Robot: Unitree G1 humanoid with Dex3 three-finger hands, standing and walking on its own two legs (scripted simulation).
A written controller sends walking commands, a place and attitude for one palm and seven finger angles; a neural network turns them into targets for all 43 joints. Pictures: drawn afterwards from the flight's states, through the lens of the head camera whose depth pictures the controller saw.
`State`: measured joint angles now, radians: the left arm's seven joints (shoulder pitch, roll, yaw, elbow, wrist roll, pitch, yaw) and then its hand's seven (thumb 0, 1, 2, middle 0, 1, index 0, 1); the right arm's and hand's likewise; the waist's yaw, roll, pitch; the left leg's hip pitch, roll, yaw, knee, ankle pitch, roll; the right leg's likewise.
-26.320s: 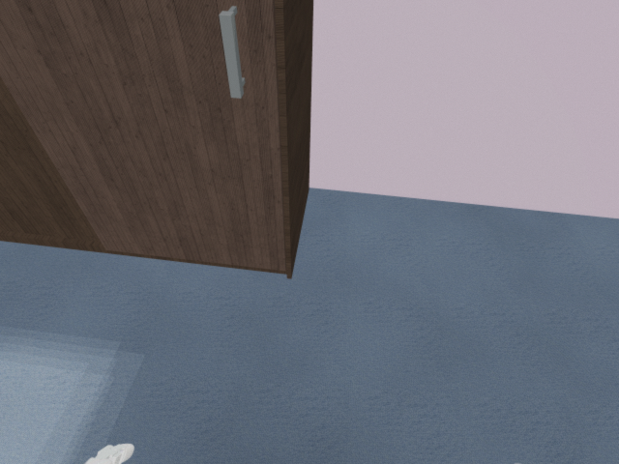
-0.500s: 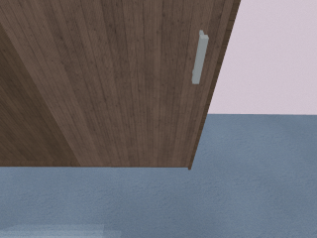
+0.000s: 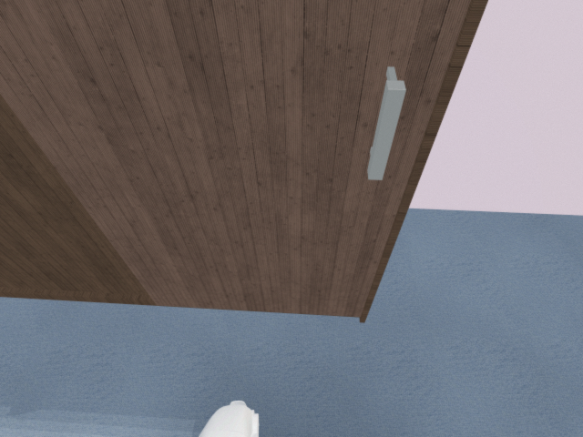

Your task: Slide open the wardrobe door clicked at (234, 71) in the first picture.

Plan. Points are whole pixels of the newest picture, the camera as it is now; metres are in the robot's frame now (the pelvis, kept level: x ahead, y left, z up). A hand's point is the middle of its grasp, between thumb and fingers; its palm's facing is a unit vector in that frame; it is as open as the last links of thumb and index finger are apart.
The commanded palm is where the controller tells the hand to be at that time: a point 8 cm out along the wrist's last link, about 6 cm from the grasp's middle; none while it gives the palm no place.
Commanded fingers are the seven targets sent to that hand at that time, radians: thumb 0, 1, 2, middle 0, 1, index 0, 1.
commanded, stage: shuffle to correct the standing spot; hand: right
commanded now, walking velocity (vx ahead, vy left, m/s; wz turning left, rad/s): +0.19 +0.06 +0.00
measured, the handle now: (382, 126) +0.56 -0.10 +0.12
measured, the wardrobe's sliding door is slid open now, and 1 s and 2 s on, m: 0.00 0.00 0.00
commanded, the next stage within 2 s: come to a stop and stand still in 0.16 s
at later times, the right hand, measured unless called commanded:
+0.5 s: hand out of the picture +0.16 -0.14 -0.18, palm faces +0.07 +0.98 -0.21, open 7.2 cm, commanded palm none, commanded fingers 0.00 -0.90 -0.90 0.20 0.30 0.20 0.30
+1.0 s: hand out of the picture +0.07 -0.09 -0.18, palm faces +0.05 +0.98 -0.21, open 7.4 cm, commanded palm none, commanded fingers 0.00 -0.90 -0.90 0.20 0.30 0.20 0.30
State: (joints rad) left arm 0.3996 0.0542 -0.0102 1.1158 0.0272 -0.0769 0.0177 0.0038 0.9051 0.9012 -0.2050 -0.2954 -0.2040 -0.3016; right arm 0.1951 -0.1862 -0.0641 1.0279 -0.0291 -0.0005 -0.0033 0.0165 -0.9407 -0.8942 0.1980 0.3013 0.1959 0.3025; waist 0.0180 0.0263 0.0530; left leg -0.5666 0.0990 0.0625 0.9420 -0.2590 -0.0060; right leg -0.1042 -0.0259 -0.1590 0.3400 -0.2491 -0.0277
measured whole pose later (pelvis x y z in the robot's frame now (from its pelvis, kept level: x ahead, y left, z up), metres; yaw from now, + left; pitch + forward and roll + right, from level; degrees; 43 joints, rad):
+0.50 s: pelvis +0.12 +0.05 -0.01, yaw +0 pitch +0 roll +0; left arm 0.19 0.17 0.04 1.02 0.01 0.00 0.02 0.00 0.91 0.90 -0.20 -0.29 -0.20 -0.30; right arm 0.22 -0.17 -0.05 1.03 -0.02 -0.02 -0.03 -0.02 -0.94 -0.89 0.20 0.30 0.20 0.30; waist -0.02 0.01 0.05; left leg -0.24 0.01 0.14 0.51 -0.27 0.04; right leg -0.35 -0.05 -0.10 0.60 -0.26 0.05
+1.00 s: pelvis +0.07 +0.08 -0.01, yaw +0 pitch -1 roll -1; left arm 0.20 0.18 0.06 1.02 0.01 0.05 0.01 -0.01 0.93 0.90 -0.21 -0.30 -0.20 -0.30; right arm 0.31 -0.13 -0.02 1.03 -0.03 0.02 -0.03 0.01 -0.91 -0.89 0.20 0.30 0.20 0.30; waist -0.01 -0.01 0.03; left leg -0.19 0.03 0.06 0.55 -0.34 0.02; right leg -0.39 -0.04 -0.06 0.65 -0.32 0.01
